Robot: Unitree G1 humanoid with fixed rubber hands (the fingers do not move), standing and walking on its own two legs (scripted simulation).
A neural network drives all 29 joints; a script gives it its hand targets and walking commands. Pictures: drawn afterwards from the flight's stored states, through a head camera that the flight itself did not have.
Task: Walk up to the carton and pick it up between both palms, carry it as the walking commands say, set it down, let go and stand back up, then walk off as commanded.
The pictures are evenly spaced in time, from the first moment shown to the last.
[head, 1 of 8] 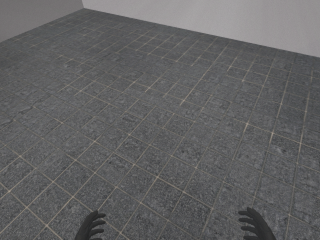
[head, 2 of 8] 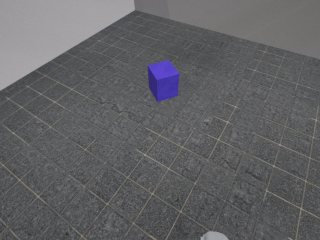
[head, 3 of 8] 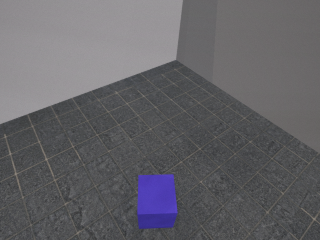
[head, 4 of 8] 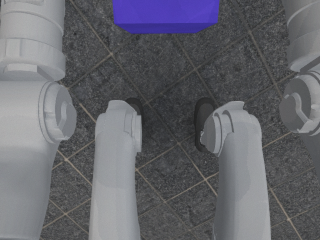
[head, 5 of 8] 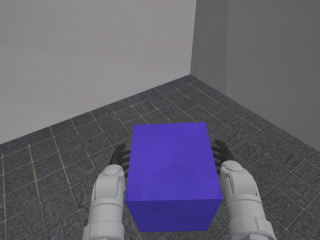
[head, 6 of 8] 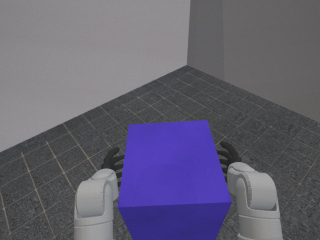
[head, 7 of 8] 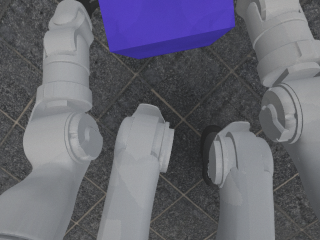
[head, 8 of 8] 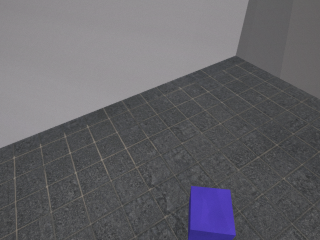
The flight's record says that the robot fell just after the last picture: no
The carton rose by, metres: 0.69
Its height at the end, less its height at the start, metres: +0.00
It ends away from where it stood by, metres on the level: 0.25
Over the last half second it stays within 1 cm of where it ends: yes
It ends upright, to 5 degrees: yes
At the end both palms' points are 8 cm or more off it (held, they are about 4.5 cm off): yes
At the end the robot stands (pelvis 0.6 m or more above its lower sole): yes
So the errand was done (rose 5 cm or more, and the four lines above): yes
